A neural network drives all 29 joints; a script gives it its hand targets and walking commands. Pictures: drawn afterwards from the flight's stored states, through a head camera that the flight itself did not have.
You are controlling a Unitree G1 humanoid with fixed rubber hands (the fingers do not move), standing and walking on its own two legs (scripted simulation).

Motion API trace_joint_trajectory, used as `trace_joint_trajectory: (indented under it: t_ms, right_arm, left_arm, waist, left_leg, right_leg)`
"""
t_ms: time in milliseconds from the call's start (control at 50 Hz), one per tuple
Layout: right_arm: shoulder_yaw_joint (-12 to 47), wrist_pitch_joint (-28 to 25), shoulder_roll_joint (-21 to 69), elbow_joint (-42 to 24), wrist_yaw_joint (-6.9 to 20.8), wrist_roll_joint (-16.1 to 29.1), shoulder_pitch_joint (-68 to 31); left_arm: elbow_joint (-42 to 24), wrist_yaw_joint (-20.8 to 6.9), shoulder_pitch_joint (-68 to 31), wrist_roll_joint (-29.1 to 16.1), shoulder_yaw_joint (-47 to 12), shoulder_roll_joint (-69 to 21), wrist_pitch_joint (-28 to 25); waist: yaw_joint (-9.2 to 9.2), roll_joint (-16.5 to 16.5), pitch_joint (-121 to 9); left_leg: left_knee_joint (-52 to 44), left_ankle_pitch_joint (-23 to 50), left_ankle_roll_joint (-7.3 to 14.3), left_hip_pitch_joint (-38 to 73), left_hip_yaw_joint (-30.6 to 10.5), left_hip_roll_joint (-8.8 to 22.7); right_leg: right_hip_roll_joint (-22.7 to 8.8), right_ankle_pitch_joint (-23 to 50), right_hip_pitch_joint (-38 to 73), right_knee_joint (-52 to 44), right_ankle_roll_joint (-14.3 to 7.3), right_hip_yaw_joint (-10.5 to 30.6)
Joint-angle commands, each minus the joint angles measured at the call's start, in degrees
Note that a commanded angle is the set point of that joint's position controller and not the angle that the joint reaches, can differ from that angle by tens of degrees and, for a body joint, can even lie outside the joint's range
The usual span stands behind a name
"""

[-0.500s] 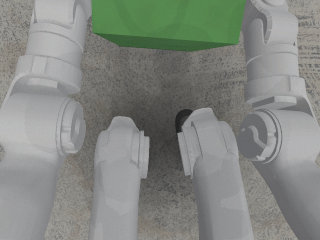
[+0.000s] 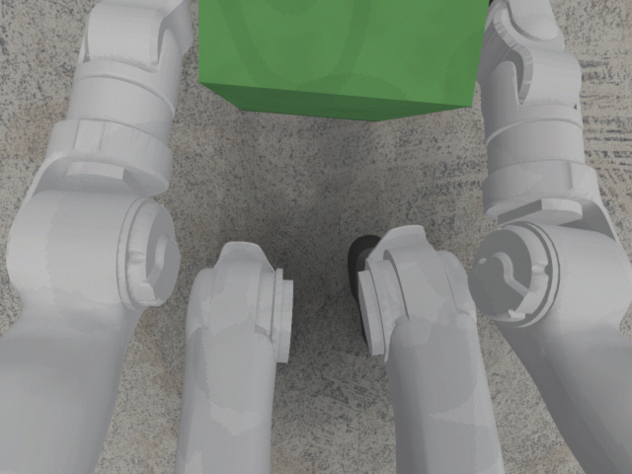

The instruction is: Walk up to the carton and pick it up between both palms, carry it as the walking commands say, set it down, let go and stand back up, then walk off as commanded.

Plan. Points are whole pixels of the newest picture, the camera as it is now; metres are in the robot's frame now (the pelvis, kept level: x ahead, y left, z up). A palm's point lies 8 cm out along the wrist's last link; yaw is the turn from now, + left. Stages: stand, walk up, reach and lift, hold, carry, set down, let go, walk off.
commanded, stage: set down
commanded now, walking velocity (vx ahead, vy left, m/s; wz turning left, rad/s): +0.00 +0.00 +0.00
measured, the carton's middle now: out of the picture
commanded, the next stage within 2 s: none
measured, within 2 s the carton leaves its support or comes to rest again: neither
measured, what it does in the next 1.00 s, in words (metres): stands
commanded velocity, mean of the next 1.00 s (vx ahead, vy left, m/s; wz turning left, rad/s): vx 0.00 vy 0.00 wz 0.00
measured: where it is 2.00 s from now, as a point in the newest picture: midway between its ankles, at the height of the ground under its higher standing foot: (315, 327)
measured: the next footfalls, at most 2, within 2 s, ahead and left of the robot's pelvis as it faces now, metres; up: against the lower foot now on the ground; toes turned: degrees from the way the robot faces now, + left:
none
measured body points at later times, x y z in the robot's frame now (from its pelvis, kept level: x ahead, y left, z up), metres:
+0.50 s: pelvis +0.00 +0.00 +0.00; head +0.37 +0.00 +0.24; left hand +0.59 +0.11 -0.17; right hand +0.55 -0.19 -0.17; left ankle +0.09 +0.09 -0.35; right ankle +0.12 -0.12 -0.35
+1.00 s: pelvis -0.01 -0.01 +0.00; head +0.38 +0.00 +0.22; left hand +0.58 +0.15 -0.19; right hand +0.54 -0.22 -0.19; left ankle +0.09 +0.09 -0.35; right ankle +0.12 -0.12 -0.35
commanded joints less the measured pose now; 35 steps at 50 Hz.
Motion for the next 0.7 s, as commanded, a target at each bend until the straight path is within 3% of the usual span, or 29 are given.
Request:
trace_joint_trajectory:
  t_ms: [0,20,60,80,100,120,140,180,200,240,260,280,300,320,340,360,400,420,440,460,480,520,540,560,580,600,640,660,680]
  right_arm:
    - [21.5,-0.5,46.4,0.5,14.8,4.1,-31.0]
    - [22.5,-0.9,47.1,-3.1,14.8,4.8,-32.9]
    - [23.0,-0.6,45.6,-1.3,15.1,3.9,-31.7]
    - [22.6,-0.7,46.4,-1.0,15.0,4.1,-30.7]
    - [20.6,-0.5,45.6,-0.1,15.0,2.1,-29.6]
    - [21.0,-0.6,45.6,-0.1,15.0,1.8,-29.2]
    - [21.6,-0.3,45.1,0.2,15.1,2.4,-30.1]
    - [20.8,-0.5,44.6,-0.3,15.4,1.9,-29.7]
    - [20.6,-0.1,46.6,1.9,15.6,1.6,-27.5]
    - [20.9,-0.5,44.1,-0.1,15.3,2.5,-29.7]
    - [19.5,-0.8,42.8,0.7,15.2,1.5,-26.9]
    - [20.2,-0.6,43.7,1.4,15.4,2.0,-28.9]
    - [18.8,-0.3,42.9,2.1,15.4,0.7,-27.0]
    - [19.1,-0.8,44.1,1.2,15.3,1.5,-28.1]
    - [19.6,-0.9,42.6,-0.7,15.2,1.3,-28.1]
    - [21.3,-1.2,42.9,-2.8,15.2,2.9,-29.7]
    - [19.2,-1.2,40.6,-0.4,14.4,1.5,-28.0]
    - [18.3,-1.1,40.7,1.4,14.0,1.7,-25.9]
    - [18.1,-1.3,38.8,0.3,13.8,0.8,-26.9]
    - [18.1,-1.9,37.1,0.1,13.6,1.7,-27.3]
    - [16.9,-1.9,34.0,0.9,13.0,1.1,-26.1]
    - [14.7,-2.9,29.7,-0.3,11.8,0.9,-25.6]
    - [14.8,-2.6,29.5,1.9,11.3,0.6,-24.6]
    - [13.7,-2.8,25.3,3.3,10.2,0.3,-23.7]
    - [11.5,-3.2,21.4,1.8,9.3,-0.9,-22.3]
    - [11.8,-3.9,20.1,1.2,8.4,0.3,-23.1]
    - [9.2,-4.9,9.7,3.2,5.3,0.0,-19.6]
    - [6.8,-5.5,3.4,3.8,3.5,-0.3,-17.0]
    - [6.8,-6.5,-4.3,2.7,1.2,0.9,-16.7]
  left_arm:
    - [-6.1,-14.4,-28.7,-3.2,-13.4,-51.2,-2.3]
    - [-6.9,-14.3,-28.0,-3.4,-13.6,-50.8,-2.3]
    - [-5.2,-14.6,-26.7,-2.4,-12.9,-52.9,-2.0]
    - [-5.7,-14.5,-27.8,-3.4,-13.2,-51.1,-2.3]
    - [-4.8,-14.5,-26.4,-2.3,-13.1,-51.1,-2.2]
    - [-6.0,-14.5,-26.8,-2.8,-13.3,-51.7,-2.5]
    - [-4.6,-14.4,-26.2,-2.4,-12.4,-49.7,-2.2]
    - [-2.4,-14.8,-23.9,-1.2,-11.1,-50.5,-1.9]
    - [-4.3,-14.7,-24.5,-1.1,-11.4,-49.7,-2.3]
    - [-5.4,-14.3,-25.4,-1.6,-11.7,-48.8,-2.5]
    - [-5.1,-14.3,-25.7,-2.2,-12.3,-49.0,-2.3]
    - [-2.4,-14.3,-22.4,-0.1,-10.1,-48.3,-1.9]
    - [-2.9,-14.5,-24.3,-0.2,-10.2,-47.1,-1.8]
    - [-2.4,-14.5,-23.2,0.3,-10.2,-48.1,-2.1]
    - [-2.6,-14.4,-22.8,0.2,-10.1,-47.8,-2.0]
    - [-4.2,-13.8,-24.5,-0.2,-11.3,-45.4,-2.0]
    - [-4.0,-13.9,-25.2,-1.0,-11.2,-45.1,-2.3]
    - [-4.0,-13.6,-24.4,-1.3,-10.5,-42.6,-2.8]
    - [-3.0,-13.6,-23.0,-0.8,-9.2,-42.9,-2.7]
    - [-2.6,-13.2,-22.9,-0.6,-9.3,-40.8,-2.9]
    - [-4.4,-12.5,-24.3,-1.0,-9.2,-38.7,-3.1]
    - [-4.1,-11.5,-23.8,-1.8,-9.3,-36.1,-3.7]
    - [-2.3,-11.1,-22.0,0.2,-7.6,-33.2,-3.6]
    - [-2.3,-10.2,-23.1,-0.2,-6.5,-28.6,-3.8]
    - [-2.4,-9.7,-22.5,-0.8,-6.5,-26.2,-4.0]
    - [-3.4,-8.7,-22.0,-0.5,-6.1,-22.5,-4.8]
    - [-4.5,-6.2,-22.8,0.0,-4.1,-11.9,-5.4]
    - [-3.8,-4.6,-19.8,1.3,-2.1,-5.9,-5.6]
    - [-4.7,-2.6,-19.7,0.6,-1.5,3.4,-6.3]
  waist:
    - [-1.98,4.4,-63.5]
    - [-1.39,5.5,-66.4]
    - [-1.04,5.5,-63.8]
    - [-1.65,4.8,-62.5]
    - [-2.47,6.4,-59.8]
    - [-3.08,4.7,-60.3]
    - [-1.22,4.1,-60.2]
    - [-1.64,5.8,-58.2]
    - [-1.55,3.1,-58.2]
    - [-0.95,6.0,-58.8]
    - [-3.45,6.3,-60.1]
    - [0.53,6.0,-59.5]
    - [-1.65,5.6,-57.2]
    - [-0.3,6.9,-58.8]
    - [-1.29,5.3,-59.4]
    - [0.63,5.8,-60.6]
    - [-1.9,5.7,-58.9]
    - [-1.88,4.2,-59.6]
    - [-1.36,5.1,-59.9]
    - [-0.6,5.8,-60.7]
    - [-2.3,6.4,-61.4]
    - [-3.4,7.5,-64.0]
    - [-1.02,6.2,-61.6]
    - [-1.85,4.4,-59.1]
    - [-4.06,4.9,-60.7]
    - [-2.38,4.0,-61.8]
    - [-2.03,5.7,-64.0]
    - [-1.31,6.8,-65.8]
    - [-1.17,5.7,-69.2]
  left_leg:
    - [-13.1,22.8,0.5,23.6,-1.0,1.1]
    - [-12.5,24.8,0.6,26.1,-1.5,1.4]
    - [-12.7,23.5,0.5,25.4,-1.2,1.4]
    - [-12.8,22.1,0.5,23.4,-1.3,1.5]
    - [-12.6,22.9,0.3,22.6,-1.6,1.5]
    - [-12.4,23.9,0.1,23.3,-1.8,1.6]
    - [-13.1,21.4,0.4,21.7,-1.3,1.2]
    - [-13.5,21.6,0.7,22.2,-1.7,1.6]
    - [-13.0,21.7,0.8,20.8,-1.8,1.6]
    - [-12.6,22.0,0.5,21.3,-1.0,1.5]
    - [-12.9,22.7,0.4,23.2,-1.9,1.9]
    - [-13.2,21.9,0.5,22.4,-1.8,1.9]
    - [-13.5,20.5,0.5,22.0,-1.7,1.8]
    - [-13.0,19.9,0.6,22.1,-1.3,2.0]
    - [-12.6,21.3,0.6,22.8,-1.6,2.1]
    - [-13.0,23.2,0.5,25.2,-2.1,2.4]
    - [-12.4,20.8,0.5,20.8,-1.0,2.0]
    - [-12.4,20.7,0.6,20.0,-1.1,2.2]
    - [-12.6,21.8,0.2,21.4,-1.1,1.8]
    - [-12.5,23.2,0.2,24.1,-2.0,2.4]
    - [-11.8,21.4,-0.2,23.5,-1.3,2.5]
    - [-12.5,21.7,-0.4,25.3,-1.8,2.6]
    - [-12.8,21.0,-0.6,25.4,-1.4,3.0]
    - [-12.6,18.0,-0.4,21.7,-1.3,3.0]
    - [-12.2,20.1,-1.1,24.9,-1.5,3.2]
    - [-12.5,20.9,-0.8,24.9,-1.6,3.4]
    - [-12.7,19.3,-2.0,26.6,-1.0,4.0]
    - [-13.1,22.6,-2.3,28.6,-1.2,4.1]
    - [-13.0,21.9,-2.6,29.9,-1.2,4.4]
  right_leg:
    - [1.4,22.6,29.9,-5.8,-2.5,-3.6]
    - [1.4,23.8,29.7,-5.3,-2.5,-3.0]
    - [1.4,21.7,28.6,-6.0,-2.9,-3.2]
    - [1.2,21.4,28.3,-5.5,-2.7,-3.0]
    - [1.1,21.7,25.7,-5.3,-2.8,-2.6]
    - [1.3,21.5,25.0,-5.4,-2.7,-2.9]
    - [1.1,20.8,27.7,-5.5,-2.4,-3.1]
    - [1.3,19.8,24.4,-6.2,-2.7,-2.9]
    - [1.2,20.5,24.6,-5.2,-2.5,-3.1]
    - [1.3,20.9,24.4,-5.2,-2.8,-2.6]
    - [1.3,20.5,25.1,-5.0,-2.8,-3.5]
    - [0.7,20.2,24.8,-5.1,-2.4,-2.6]
    - [1.0,19.0,23.9,-5.6,-2.5,-3.1]
    - [1.1,18.8,25.0,-5.1,-2.8,-2.8]
    - [1.1,19.4,24.6,-5.2,-2.5,-2.8]
    - [1.0,20.5,24.6,-4.6,-2.1,-3.0]
    - [1.0,21.2,27.7,-4.9,-2.4,-2.7]
    - [0.8,21.3,28.3,-4.6,-1.9,-3.0]
    - [0.9,21.4,27.6,-5.2,-2.0,-3.1]
    - [0.6,21.3,26.1,-4.6,-2.0,-3.2]
    - [0.6,20.3,26.9,-4.6,-2.3,-2.8]
    - [0.3,20.0,26.9,-4.3,-2.1,-4.0]
    - [-0.1,20.0,27.9,-5.3,-1.9,-3.2]
    - [-0.2,18.2,27.6,-5.4,-2.0,-3.0]
    - [0.0,19.7,28.5,-5.3,-1.7,-3.6]
    - [0.0,20.5,28.8,-4.9,-1.4,-4.0]
    - [-0.5,19.8,30.5,-4.9,-1.3,-3.8]
    - [-0.7,21.9,31.1,-4.5,-1.2,-3.9]
    - [-1.0,22.3,35.1,-5.1,-0.8,-3.5]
